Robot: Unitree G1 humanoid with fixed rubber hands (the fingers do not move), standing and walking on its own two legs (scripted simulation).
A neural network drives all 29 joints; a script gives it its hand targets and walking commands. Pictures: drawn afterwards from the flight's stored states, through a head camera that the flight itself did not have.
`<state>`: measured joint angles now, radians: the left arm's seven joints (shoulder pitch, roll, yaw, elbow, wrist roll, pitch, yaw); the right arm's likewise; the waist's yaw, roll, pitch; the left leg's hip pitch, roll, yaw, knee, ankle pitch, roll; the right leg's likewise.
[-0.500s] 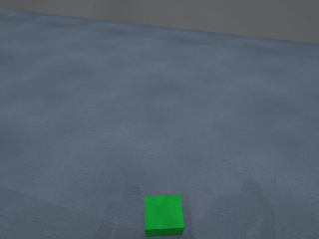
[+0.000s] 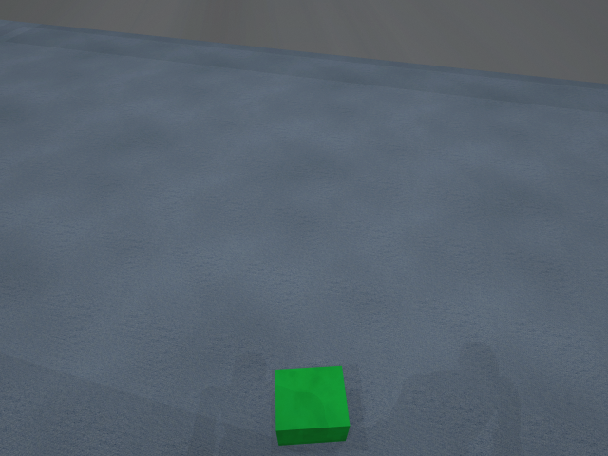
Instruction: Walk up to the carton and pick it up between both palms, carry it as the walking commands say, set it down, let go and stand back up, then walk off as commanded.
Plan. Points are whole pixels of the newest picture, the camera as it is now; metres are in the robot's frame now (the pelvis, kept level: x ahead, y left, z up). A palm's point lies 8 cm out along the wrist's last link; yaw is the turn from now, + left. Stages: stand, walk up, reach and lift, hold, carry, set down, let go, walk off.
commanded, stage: stand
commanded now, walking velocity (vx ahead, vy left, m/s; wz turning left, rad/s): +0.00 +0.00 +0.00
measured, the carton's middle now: (310, 405) +0.43 +0.00 -0.69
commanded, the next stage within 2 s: walk off in 0.46 s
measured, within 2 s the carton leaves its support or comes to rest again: neither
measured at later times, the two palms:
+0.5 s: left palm out of the picture -0.06 +0.22 -0.14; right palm out of the picture -0.08 -0.21 -0.14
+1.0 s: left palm out of the picture +0.00 +0.20 -0.14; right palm out of the picture -0.08 -0.30 -0.15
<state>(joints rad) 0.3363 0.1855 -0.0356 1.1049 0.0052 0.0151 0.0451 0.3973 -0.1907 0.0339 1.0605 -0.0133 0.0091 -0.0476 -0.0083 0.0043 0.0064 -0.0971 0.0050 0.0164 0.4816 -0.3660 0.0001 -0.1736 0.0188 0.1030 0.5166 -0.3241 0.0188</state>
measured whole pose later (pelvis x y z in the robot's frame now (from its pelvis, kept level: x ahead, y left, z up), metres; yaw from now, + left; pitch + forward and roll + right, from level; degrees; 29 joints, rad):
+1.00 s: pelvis -0.03 -0.05 -0.01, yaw -2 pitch +1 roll +0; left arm 0.30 0.21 0.03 1.03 0.02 0.03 0.03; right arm 0.36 -0.20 -0.04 1.06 -0.04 0.01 -0.09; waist -0.05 0.03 0.00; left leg -0.23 0.11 0.01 0.58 -0.37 -0.08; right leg -0.31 -0.01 -0.08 0.59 -0.31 0.03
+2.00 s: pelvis -0.04 -0.30 +0.00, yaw +0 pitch +1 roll +0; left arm 0.25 0.20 0.03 0.90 0.04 0.04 0.02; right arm 0.28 -0.24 -0.08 0.95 -0.03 0.05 -0.06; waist -0.01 0.04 0.02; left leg -0.48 0.06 0.10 1.09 -0.47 0.01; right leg -0.26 -0.01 -0.11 0.47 -0.23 -0.05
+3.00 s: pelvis -0.06 -0.54 +0.00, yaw +1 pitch +0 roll -2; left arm 0.30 0.21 0.02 0.95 0.03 0.05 0.02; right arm 0.23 -0.16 -0.03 0.94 -0.02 0.03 -0.07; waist 0.00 -0.05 0.01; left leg -0.24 0.04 0.13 0.56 -0.33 0.06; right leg -0.33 0.07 -0.15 0.65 -0.38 -0.06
